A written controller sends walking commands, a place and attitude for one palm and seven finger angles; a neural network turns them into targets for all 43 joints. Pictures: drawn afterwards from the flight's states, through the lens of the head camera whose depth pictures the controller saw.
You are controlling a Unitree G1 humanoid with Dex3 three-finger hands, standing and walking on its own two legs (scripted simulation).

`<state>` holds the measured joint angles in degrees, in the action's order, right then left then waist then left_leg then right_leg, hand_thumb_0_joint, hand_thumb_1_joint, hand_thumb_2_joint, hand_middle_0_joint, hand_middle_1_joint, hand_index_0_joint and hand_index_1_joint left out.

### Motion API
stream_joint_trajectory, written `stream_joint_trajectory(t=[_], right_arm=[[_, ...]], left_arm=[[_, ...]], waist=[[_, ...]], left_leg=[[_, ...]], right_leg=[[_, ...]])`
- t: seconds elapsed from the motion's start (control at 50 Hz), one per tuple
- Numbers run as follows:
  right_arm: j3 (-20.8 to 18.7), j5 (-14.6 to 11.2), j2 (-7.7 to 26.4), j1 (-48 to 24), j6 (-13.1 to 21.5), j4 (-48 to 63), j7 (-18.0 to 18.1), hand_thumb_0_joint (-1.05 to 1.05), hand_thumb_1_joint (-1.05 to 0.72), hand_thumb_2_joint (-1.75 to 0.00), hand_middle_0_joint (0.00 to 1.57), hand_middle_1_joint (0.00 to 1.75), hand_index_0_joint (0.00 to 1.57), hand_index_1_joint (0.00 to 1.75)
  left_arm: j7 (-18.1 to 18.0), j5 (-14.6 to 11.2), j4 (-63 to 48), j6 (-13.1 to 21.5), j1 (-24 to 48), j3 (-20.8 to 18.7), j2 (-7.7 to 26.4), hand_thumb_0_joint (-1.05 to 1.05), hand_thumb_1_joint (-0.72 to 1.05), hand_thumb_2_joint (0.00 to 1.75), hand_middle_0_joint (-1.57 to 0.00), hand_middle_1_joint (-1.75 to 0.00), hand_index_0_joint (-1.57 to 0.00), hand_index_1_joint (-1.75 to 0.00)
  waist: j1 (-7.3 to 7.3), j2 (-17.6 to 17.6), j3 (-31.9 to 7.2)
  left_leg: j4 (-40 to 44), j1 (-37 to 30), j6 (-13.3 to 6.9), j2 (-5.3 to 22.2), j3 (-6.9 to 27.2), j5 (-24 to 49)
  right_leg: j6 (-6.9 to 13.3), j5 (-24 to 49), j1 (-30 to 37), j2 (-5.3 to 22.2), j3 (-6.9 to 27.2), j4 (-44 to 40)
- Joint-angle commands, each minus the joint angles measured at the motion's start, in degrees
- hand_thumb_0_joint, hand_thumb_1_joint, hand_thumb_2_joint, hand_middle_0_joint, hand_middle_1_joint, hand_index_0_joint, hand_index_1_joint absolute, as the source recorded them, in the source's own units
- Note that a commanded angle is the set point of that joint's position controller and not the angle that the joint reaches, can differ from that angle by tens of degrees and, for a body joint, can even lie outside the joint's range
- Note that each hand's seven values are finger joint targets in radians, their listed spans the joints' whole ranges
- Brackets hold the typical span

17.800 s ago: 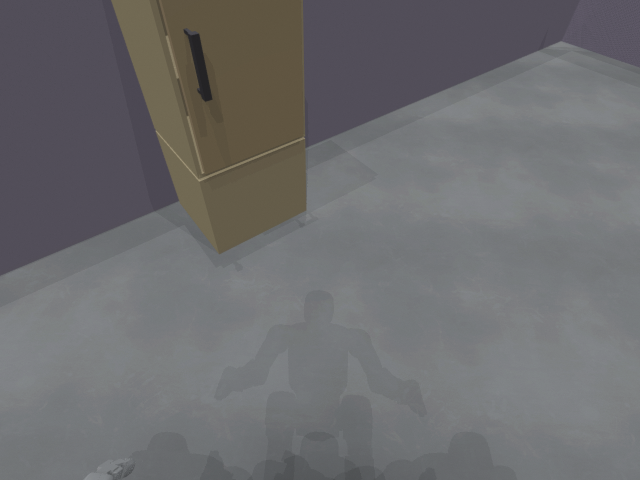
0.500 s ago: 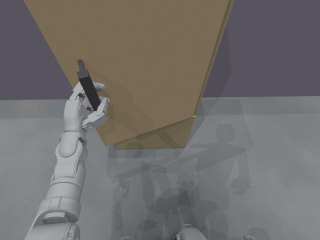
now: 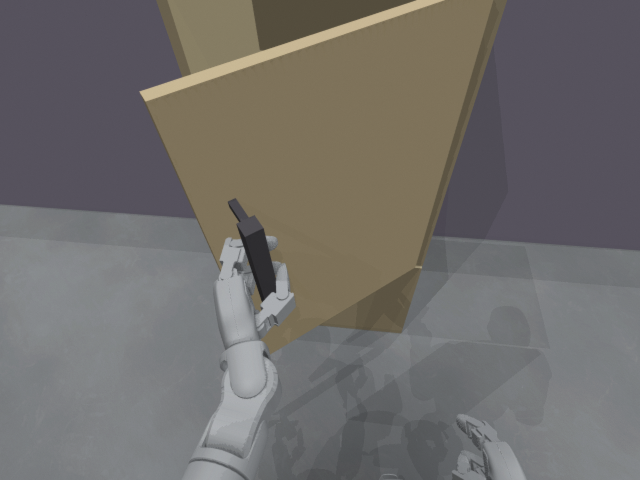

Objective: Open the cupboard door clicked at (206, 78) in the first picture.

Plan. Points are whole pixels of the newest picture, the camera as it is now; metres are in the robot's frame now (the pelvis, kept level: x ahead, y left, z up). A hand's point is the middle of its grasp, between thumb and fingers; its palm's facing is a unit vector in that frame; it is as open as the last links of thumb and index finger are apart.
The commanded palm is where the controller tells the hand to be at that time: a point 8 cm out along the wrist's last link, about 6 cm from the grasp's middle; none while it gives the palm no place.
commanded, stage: open thumb and fingers to let go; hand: left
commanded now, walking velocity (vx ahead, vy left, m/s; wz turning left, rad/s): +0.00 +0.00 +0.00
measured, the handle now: (255, 259) +0.38 +0.09 +0.06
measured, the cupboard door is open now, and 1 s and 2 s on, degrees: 39 41 43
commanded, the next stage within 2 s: slide the hand sideways off the handle in 0.90 s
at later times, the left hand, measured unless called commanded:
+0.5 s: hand (285, 296) +0.32 +0.05 +0.06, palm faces +0.29 -0.96 -0.01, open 10.6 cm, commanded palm +0.29 +0.10 +0.05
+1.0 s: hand (289, 297) +0.33 +0.05 +0.05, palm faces +0.26 -0.97 -0.03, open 14.4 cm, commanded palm +0.29 +0.09 +0.05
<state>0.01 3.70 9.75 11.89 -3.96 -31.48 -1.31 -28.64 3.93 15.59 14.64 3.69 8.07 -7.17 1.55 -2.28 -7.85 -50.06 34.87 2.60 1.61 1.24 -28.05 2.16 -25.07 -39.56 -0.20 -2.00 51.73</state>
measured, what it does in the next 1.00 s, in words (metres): stands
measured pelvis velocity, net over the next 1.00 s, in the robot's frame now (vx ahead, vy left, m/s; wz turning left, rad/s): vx -0.04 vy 0.02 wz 0.01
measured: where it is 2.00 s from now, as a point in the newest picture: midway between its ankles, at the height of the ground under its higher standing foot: outside the picture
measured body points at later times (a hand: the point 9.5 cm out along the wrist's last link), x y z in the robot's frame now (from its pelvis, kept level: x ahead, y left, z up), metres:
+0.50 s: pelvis -0.03 -0.01 -0.01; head +0.02 -0.03 +0.44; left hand +0.30 +0.10 +0.06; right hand +0.12 -0.23 -0.13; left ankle -0.04 +0.15 -0.69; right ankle +0.00 -0.09 -0.69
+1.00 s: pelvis -0.04 +0.02 -0.01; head +0.01 +0.00 +0.44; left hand +0.31 +0.10 +0.06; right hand +0.09 -0.21 -0.14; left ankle -0.04 +0.15 -0.69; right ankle +0.00 -0.09 -0.69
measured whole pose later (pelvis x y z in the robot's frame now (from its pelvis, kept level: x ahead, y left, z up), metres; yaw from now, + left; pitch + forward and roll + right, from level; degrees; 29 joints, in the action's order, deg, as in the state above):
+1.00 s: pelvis -0.04 +0.02 -0.01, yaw +0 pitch +13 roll +0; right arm -0.6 4.9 10.6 12.5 0.1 -36.9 -0.7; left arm -33.9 5.3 29.9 17.7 17.8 9.1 -8.0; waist 1.7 -2.5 -7.0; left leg -55.0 41.0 1.1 0.1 1.1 -26.6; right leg 0.9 -22.6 -44.6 1.2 -1.7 54.6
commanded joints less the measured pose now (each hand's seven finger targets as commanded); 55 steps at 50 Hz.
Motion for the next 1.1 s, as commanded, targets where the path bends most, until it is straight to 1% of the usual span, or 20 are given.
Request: stream_joint_trajectory(t=[0.0,0.04,0.06,0.12,0.18,0.24,0.3,0.32,0.46,0.54,0.58,0.68,0.7,0.72,0.86,0.98,1.0,1.02,1.04,1.08], right_arm=[[-2.7,0.3,5.2,-2.0,3.9,7.1,0.4,0.00,-0.90,-0.90,0.20,0.30,0.20,0.30],[-2.8,0.6,5.4,-1.8,4.1,5.7,0.7,0.00,-0.90,-0.90,0.20,0.30,0.20,0.30],[-2.6,0.6,5.6,-2.1,4.2,4.6,1.1,0.00,-0.90,-0.90,0.20,0.30,0.20,0.30],[-2.5,0.8,5.4,-3.0,4.6,4.0,1.9,0.00,-0.90,-0.90,0.20,0.30,0.20,0.30],[-2.6,0.8,5.5,-2.8,4.7,3.7,2.6,0.00,-0.90,-0.90,0.20,0.30,0.20,0.30],[-2.6,0.4,5.4,-2.7,4.9,3.5,2.9,0.00,-0.90,-0.90,0.20,0.30,0.20,0.30],[-2.6,0.4,5.8,-2.6,5.5,3.4,2.8,0.00,-0.90,-0.90,0.20,0.30,0.20,0.30],[-2.6,0.3,5.8,-2.5,5.8,3.4,2.6,0.00,-0.90,-0.90,0.20,0.30,0.20,0.30],[-2.5,0.6,6.3,-3.0,6.7,2.9,2.2,0.00,-0.90,-0.90,0.20,0.30,0.20,0.30],[-2.4,0.6,6.4,-3.2,7.0,2.8,2.1,0.00,-0.90,-0.90,0.20,0.30,0.20,0.30],[-2.3,0.7,6.6,-3.1,7.1,2.9,2.2,0.00,-0.90,-0.90,0.20,0.30,0.20,0.30],[-2.5,1.2,6.5,-2.6,7.0,2.7,2.0,0.00,-0.90,-0.90,0.20,0.30,0.20,0.30],[-2.4,1.3,6.3,-2.5,7.1,2.6,1.9,0.00,-0.90,-0.90,0.20,0.30,0.20,0.30],[-2.5,1.3,6.3,-2.1,7.0,2.3,1.9,0.00,-0.90,-0.90,0.20,0.30,0.20,0.30],[-2.7,1.3,6.3,-2.0,6.9,2.6,1.2,0.00,-0.90,-0.90,0.20,0.30,0.20,0.30],[-2.7,1.1,6.4,-2.4,6.7,2.7,1.3,0.00,-0.90,-0.90,0.20,0.30,0.20,0.30],[-2.7,0.9,8.0,1.0,6.3,1.4,1.3,0.00,-0.90,-0.90,0.20,0.30,0.20,0.30],[-3.1,0.2,8.1,2.0,6.7,3.3,1.6,0.00,-0.90,-0.90,0.20,0.30,0.20,0.30],[-3.2,-0.1,8.2,2.0,6.7,3.8,2.0,0.00,-0.90,-0.90,0.20,0.30,0.20,0.30],[-2.7,-1.3,8.2,1.7,7.2,5.2,2.5,0.00,-0.90,-0.90,0.20,0.30,0.20,0.30]], left_arm=[[-2.0,2.5,-15.6,4.4,8.1,5.2,-4.6,0.00,0.90,0.90,-0.40,-1.35,-0.40,-1.35],[-3.1,3.9,-14.4,4.6,12.6,3.9,-2.5,0.00,0.90,0.90,-0.40,-1.35,-0.40,-1.35],[-3.7,4.1,-12.5,4.7,17.9,2.6,-0.9,0.00,0.90,0.90,-0.40,-1.35,-0.40,-1.35],[-3.6,3.2,-9.2,5.0,18.5,0.5,0.2,0.00,0.69,0.81,-0.38,-1.33,-0.38,-1.33],[-2.4,2.7,-9.2,5.3,19.7,-0.9,2.0,0.00,0.48,0.72,-0.37,-1.30,-0.37,-1.30],[-0.7,1.0,-8.2,5.4,19.0,-1.5,1.8,0.00,0.27,0.63,-0.35,-1.28,-0.35,-1.28],[-0.2,-0.2,-7.0,6.1,21.7,-0.7,0.5,0.00,0.06,0.54,-0.34,-1.26,-0.34,-1.26],[-0.3,-0.3,-6.3,6.4,21.2,-0.8,0.2,0.00,-0.01,0.51,-0.33,-1.25,-0.33,-1.25],[-2.0,1.7,-0.5,7.7,26.7,-0.2,-0.3,0.00,-0.50,0.30,-0.30,-1.20,-0.30,-1.20],[-3.0,2.0,1.3,7.7,30.3,0.0,-0.9,0.00,-0.50,0.30,-0.28,-1.10,-0.28,-1.10],[-3.8,1.7,2.3,7.4,31.2,-1.0,-0.4,0.00,-0.50,0.30,-0.27,-1.00,-0.27,-1.00],[-5.7,3.0,2.7,7.5,33.8,-0.8,-1.1,0.00,-0.50,0.30,-0.22,-0.75,-0.22,-0.75],[-5.9,2.9,2.4,7.5,34.7,0.1,-2.1,0.00,-0.50,0.30,-0.22,-0.70,-0.22,-0.70],[-6.2,3.1,3.5,7.3,33.9,-0.5,-1.6,0.00,-0.50,0.30,-0.21,-0.65,-0.21,-0.65],[-7.0,3.4,1.2,6.9,33.7,2.4,-4.8,0.00,-0.50,0.30,-0.15,-0.30,-0.15,-0.30],[-7.6,3.4,0.7,6.5,33.2,1.6,-4.0,0.00,-0.50,0.30,-0.15,-0.30,-0.15,-0.30],[4.7,10.1,0.5,7.8,30.3,14.0,-0.5,0.00,-0.50,0.30,-0.15,-0.30,-0.15,-0.30],[11.0,7.9,-3.0,10.0,33.3,9.7,3.8,0.00,-0.50,0.30,-0.15,-0.30,-0.15,-0.30],[15.0,7.1,-4.5,11.6,33.1,8.2,6.6,0.00,-0.50,0.30,-0.15,-0.30,-0.15,-0.30],[22.2,4.6,-6.9,12.3,33.3,11.0,5.6,0.00,-0.50,0.30,-0.15,-0.30,-0.15,-0.30]], waist=[[0.68,8.0,-15.8],[1.00,7.3,-15.5],[2.04,7.7,-13.7],[1.05,8.7,-14.4],[0.58,8.1,-17.9],[0.21,7.9,-18.9],[1.08,9.0,-17.0],[0.72,8.6,-16.3],[1.68,8.9,-12.8],[1.64,6.4,-13.5],[1.45,8.2,-14.5],[1.45,7.4,-17.2],[1.69,6.1,-17.3],[1.61,7.7,-16.6],[1.55,6.2,-16.6],[1.17,6.9,-16.5],[5.41,8.9,-14.5],[4.07,7.0,-17.7],[2.84,6.2,-20.9],[3.28,1.9,-20.3]], left_leg=[[2.5,-1.8,-2.1,-2.4,-2.3,21.1],[1.8,-0.7,-2.1,-2.5,-2.1,19.7],[1.3,0.2,-2.3,-2.6,-1.8,17.6],[1.3,1.8,-2.5,-3.3,-1.9,14.2],[1.3,2.2,-2.6,-3.6,-2.1,14.5],[1.6,1.8,-2.5,-3.5,-2.2,14.8],[2.1,1.5,-2.6,-3.3,-2.0,14.2],[2.3,1.4,-2.5,-3.3,-1.9,13.9],[2.1,2.8,-3.0,-3.4,-2.0,9.0],[2.7,2.0,-2.9,-3.3,-1.8,8.2],[2.8,2.6,-3.0,-3.3,-1.5,8.2],[2.4,2.4,-2.9,-3.1,-1.5,9.9],[2.4,2.2,-2.8,-3.0,-1.7,9.9],[2.6,2.3,-2.8,-2.9,-1.6,10.1],[2.8,1.1,-2.5,-2.6,-1.5,11.5],[3.0,1.2,-2.5,-2.6,-1.1,11.3],[1.7,-1.5,-3.7,-2.4,-1.4,12.6],[1.4,-1.3,-4.0,-2.7,-1.4,14.1],[1.4,-2.2,-4.0,-3.0,-1.4,14.7],[2.0,-4.3,-3.9,-3.1,-1.1,14.9]], right_leg=[[-1.6,33.0,18.2,1.7,1.4,-6.6],[-1.5,30.6,16.6,1.9,1.7,-6.2],[-1.7,27.4,14.4,2.2,2.2,-6.9],[-2.2,22.8,15.2,2.8,4.0,-8.4],[-2.4,24.9,18.0,3.4,5.5,-8.6],[-2.5,25.9,19.2,3.3,5.0,-8.5],[-2.3,23.5,17.1,2.8,4.0,-8.7],[-2.1,21.8,16.4,2.6,3.5,-8.7],[-1.5,10.0,10.8,2.2,3.3,-9.8],[-0.9,8.0,9.1,1.5,1.9,-8.8],[-0.9,7.8,9.7,1.2,1.5,-8.5],[-0.7,9.9,9.4,0.8,0.5,-6.6],[-0.7,10.0,9.0,0.8,0.4,-6.4],[-0.7,10.2,9.1,0.7,0.1,-6.5],[-0.2,10.7,7.9,0.3,-1.0,-5.6],[-0.1,9.7,8.3,0.1,-1.0,-5.8],[0.1,14.8,6.6,0.4,0.1,-5.1],[0.2,17.9,8.4,1.1,0.4,-4.4],[0.3,19.4,10.9,1.1,1.0,-3.8],[0.5,19.4,10.4,1.1,1.0,-3.6]])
